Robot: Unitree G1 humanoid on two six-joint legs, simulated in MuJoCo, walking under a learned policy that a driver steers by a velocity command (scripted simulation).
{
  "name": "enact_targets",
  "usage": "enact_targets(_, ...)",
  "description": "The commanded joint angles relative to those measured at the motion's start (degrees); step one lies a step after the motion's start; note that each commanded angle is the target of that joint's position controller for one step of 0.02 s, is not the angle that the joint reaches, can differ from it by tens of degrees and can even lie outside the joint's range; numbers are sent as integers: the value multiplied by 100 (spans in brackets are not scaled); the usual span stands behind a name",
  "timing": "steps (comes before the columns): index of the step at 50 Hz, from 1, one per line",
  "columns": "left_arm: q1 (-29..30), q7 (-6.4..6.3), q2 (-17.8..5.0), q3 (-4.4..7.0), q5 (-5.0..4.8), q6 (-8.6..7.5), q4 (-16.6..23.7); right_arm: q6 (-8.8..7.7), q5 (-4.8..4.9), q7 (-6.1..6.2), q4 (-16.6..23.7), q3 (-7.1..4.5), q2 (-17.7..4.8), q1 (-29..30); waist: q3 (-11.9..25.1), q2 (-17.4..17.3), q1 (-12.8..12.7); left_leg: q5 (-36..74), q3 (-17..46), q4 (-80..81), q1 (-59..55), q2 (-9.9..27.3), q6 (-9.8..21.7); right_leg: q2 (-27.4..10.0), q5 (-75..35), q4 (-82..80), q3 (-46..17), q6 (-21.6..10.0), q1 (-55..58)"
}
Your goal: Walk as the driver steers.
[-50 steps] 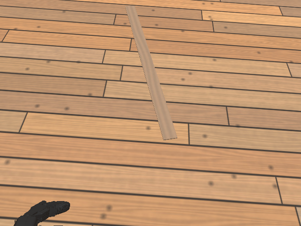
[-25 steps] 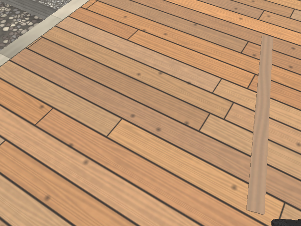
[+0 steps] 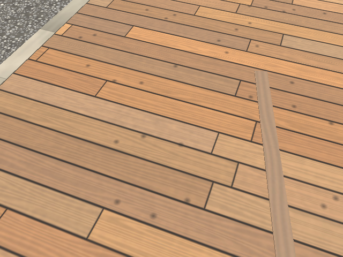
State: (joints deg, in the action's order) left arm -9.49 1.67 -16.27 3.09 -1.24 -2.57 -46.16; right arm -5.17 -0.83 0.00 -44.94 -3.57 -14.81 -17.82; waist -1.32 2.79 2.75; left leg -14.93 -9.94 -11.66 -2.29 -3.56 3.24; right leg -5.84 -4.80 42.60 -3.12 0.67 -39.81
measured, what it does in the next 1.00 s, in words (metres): walks ahead, turning right: right foot, then left foot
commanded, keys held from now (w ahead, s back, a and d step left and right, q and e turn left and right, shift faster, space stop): w+e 1.00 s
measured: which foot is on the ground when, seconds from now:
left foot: down 0.00-0.18, up 0.20-0.62, down 0.64-1.00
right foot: up 0.00-0.14, down 0.16-0.64, up 0.66-1.00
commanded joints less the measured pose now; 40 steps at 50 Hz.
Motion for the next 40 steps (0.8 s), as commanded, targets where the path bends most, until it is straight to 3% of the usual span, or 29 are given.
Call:
enact_targets(1,793,118,-188,-17,12,-94,637,8,67,62,170,-253,-937,-67,-457,-423,192,2464,216,336,-8,1787,593,36,-28,-511,242,-145,-191)
enact_targets(3,955,206,-216,-13,13,-100,814,122,116,89,96,-283,-1008,-128,-451,-471,186,3138,125,6,-466,1922,548,135,489,-675,444,-283,-310)
enact_targets(5,789,258,-349,53,5,-74,911,221,137,148,115,-321,-1162,-12,-167,-693,-24,4946,-37,-634,-662,1939,419,447,1083,-707,787,-494,205)
enact_targets(6,504,257,-475,121,2,-47,899,269,149,186,135,-340,-1244,43,82,-836,-217,5898,-90,-1155,-696,1927,347,661,1398,-642,951,-623,659)
enact_targets(7,-93,232,-696,240,-11,-27,798,315,151,215,151,-345,-1300,113,432,-873,-568,6349,-147,-2017,-530,1851,253,874,1532,-690,1019,-785,1461)
enact_targets(8,-995,152,-1012,416,-14,-14,610,314,182,239,182,-316,-1276,231,884,-699,-1094,5795,-263,-3306,162,1612,49,1004,1129,-1161,847,-1030,2904)
enact_targets(9,-1596,12,-1532,546,-22,55,507,221,3,223,292,-162,-841,0,1417,348,-1108,2403,-223,-5159,1748,1174,-201,-102,718,-1151,-861,-1429,4619)
enact_targets(10,-1346,38,-1781,555,-11,-25,685,12,0,103,564,34,-303,-412,2182,1269,-553,-1935,864,-7005,4026,-149,-511,-1371,1728,-2040,-4365,-2746,6291)
enact_targets(11,-1426,53,-1265,429,9,-63,715,-199,203,-9,600,-79,-887,285,2160,382,-1028,-1688,1769,-7167,4648,219,-347,-1266,2073,-2480,-4170,-2450,6319)
enact_targets(12,-1204,39,-1025,367,16,-107,716,-297,346,-53,767,-86,-966,688,1340,146,-959,-1189,1673,-6794,4858,467,-217,-1069,1870,-2536,-3280,-2183,5618)
enact_targets(13,-837,41,-914,327,1,-133,764,-332,250,-16,744,-67,-870,760,776,-418,-648,-819,1605,-6208,4648,723,-210,-801,1266,-2569,-2648,-1971,4697)
enact_targets(14,-527,19,-709,269,7,-139,836,-302,92,21,700,-119,-942,767,509,-432,-459,-613,1564,-5716,4303,876,-272,-595,645,-2640,-2183,-1870,4045)
enact_targets(15,-393,-13,-660,234,84,-137,936,-233,53,12,690,-141,-939,649,419,-254,-292,-467,1572,-5570,3942,944,-338,-473,261,-2766,-1972,-1866,3576)
enact_targets(17,-340,-66,-736,258,68,-146,968,-112,3,20,689,-123,-808,506,346,-167,-163,-337,1441,-5085,3732,964,-537,-348,-252,-2912,-1669,-1891,3074)
enact_targets(20,-486,-179,-962,323,36,-122,915,-32,-22,44,847,-24,-577,1013,157,-73,-285,526,1248,-3876,3613,825,-777,-33,-351,-2960,-1148,-1702,2517)
enact_targets(23,-724,-238,-999,340,-5,-41,844,-74,27,-9,964,45,-455,1646,173,151,-589,1725,1179,-2528,3107,505,-820,235,305,-2795,-982,-1383,2333)
enact_targets(25,-939,-245,-1016,349,-25,0,769,-114,104,-56,1040,21,-548,1906,195,223,-707,1933,1252,-2117,2943,381,-797,116,691,-2658,-1267,-1310,2493)
enact_targets(28,-1017,-270,-946,344,-36,38,737,-191,142,-116,1063,-81,-799,1876,216,347,-604,1524,1486,-1708,2812,376,-602,-133,1082,-2177,-1859,-1180,3012)
enact_targets(30,-854,-271,-882,339,-10,58,789,-250,147,-110,936,-172,-926,1360,297,483,-271,1219,1407,-1479,2181,371,-365,-111,973,-1729,-2040,-1025,3048)
enact_targets(31,-834,-257,-677,268,19,45,834,-281,87,-74,827,-258,-1079,814,646,404,6,1161,1475,-1398,1285,546,-167,169,805,-1051,-1848,-843,2860)
enact_targets(32,-934,-235,-313,132,113,28,931,-289,-3,-23,767,-338,-1386,-6,1447,-285,300,684,2446,-1434,-129,1528,179,562,1671,551,-1339,-624,2224)
enact_targets(33,-1756,-228,-28,35,-71,-33,1128,-209,-67,-58,558,-441,-1848,-402,1982,-2294,-111,-683,5277,-784,-1670,2750,1160,1265,3987,2374,-652,-279,201)
enact_targets(34,-1683,-251,-669,137,-141,-29,947,-189,69,-84,639,-338,-1294,-262,1594,-1676,43,-2058,5697,-506,-1440,2775,1106,768,3728,3121,-795,-194,-497)
enact_targets(35,-1047,-250,-977,230,-92,5,1009,-153,90,-53,694,-239,-943,-16,898,-1124,206,-1858,4685,-462,-796,2504,838,579,3180,3281,-670,-164,-636)
enact_targets(36,-743,-260,-933,238,-20,35,1068,-113,39,-44,709,-184,-838,249,540,-749,126,-1021,3890,-423,-147,2248,682,389,2776,3179,-505,-133,-447)
enact_targets(37,-556,-241,-866,253,33,34,1139,-90,20,-35,658,-142,-713,402,250,-731,46,-346,3328,-319,326,2023,646,242,2510,2917,-503,-116,-341)
enact_targets(38,-582,-201,-765,259,-3,53,1163,-97,-9,-16,621,-108,-641,467,159,-877,-74,81,2866,-191,638,1860,580,101,2340,2747,-478,-120,-90)
enact_targets(40,-632,-164,-541,226,-53,113,1184,-138,34,-11,524,-116,-618,454,118,-985,-135,523,2312,35,840,1761,634,17,2224,2510,-327,-91,40)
